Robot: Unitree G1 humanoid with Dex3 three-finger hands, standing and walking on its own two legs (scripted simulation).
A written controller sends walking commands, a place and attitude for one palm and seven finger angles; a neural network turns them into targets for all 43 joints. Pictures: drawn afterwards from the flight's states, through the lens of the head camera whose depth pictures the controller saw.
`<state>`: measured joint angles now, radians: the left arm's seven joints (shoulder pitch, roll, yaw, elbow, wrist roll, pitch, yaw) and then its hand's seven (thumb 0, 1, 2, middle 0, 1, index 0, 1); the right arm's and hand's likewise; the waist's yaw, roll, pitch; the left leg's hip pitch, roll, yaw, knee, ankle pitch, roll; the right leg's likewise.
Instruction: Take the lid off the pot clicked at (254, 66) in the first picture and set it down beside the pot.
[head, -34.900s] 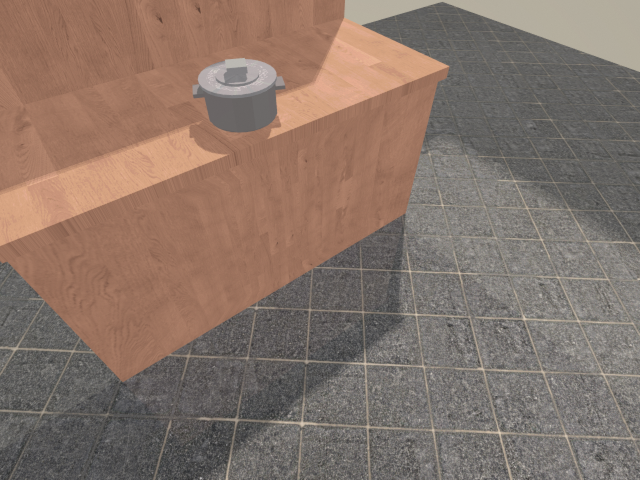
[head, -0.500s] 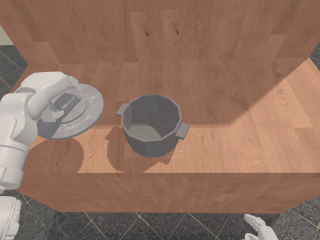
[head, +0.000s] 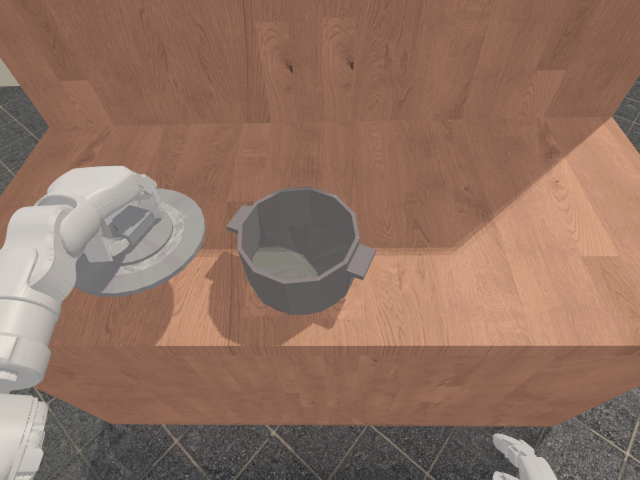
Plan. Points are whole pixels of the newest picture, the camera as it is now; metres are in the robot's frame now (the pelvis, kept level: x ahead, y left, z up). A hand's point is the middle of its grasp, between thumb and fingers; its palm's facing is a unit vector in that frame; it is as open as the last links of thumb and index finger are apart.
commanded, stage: lower the lid onto the table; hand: left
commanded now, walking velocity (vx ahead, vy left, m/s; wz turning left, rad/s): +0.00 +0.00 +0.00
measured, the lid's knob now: (127, 223) +0.42 +0.28 +0.07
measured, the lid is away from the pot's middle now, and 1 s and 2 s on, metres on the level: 0.23 0.24 0.24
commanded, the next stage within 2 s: none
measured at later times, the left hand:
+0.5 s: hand (129, 236) +0.40 +0.28 +0.06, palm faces -0.38 -0.04 -0.92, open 8.5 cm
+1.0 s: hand (131, 259) +0.39 +0.29 +0.03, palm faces -0.42 -0.04 -0.91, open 8.5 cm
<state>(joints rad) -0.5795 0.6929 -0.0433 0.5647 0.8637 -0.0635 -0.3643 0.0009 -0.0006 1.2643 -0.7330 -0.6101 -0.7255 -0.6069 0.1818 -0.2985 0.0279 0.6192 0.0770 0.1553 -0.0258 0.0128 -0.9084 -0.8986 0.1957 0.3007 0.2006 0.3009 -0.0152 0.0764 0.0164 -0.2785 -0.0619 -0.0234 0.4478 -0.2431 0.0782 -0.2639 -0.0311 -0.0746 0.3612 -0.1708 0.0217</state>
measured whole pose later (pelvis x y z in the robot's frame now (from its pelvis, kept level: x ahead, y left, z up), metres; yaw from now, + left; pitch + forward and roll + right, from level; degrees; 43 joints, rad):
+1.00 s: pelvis +0.01 +0.01 +0.00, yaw -1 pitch +8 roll -2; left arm -0.53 0.65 -0.04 0.72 0.92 -0.15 -0.22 0.00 0.00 1.26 -0.74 -0.61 -0.72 -0.61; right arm 0.20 -0.29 0.00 0.65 0.07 0.17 -0.03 0.01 -0.91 -0.90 0.20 0.30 0.20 0.30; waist -0.02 0.06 -0.01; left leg -0.36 -0.06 -0.01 0.50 -0.28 0.08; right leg -0.35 -0.03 -0.06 0.41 -0.19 0.02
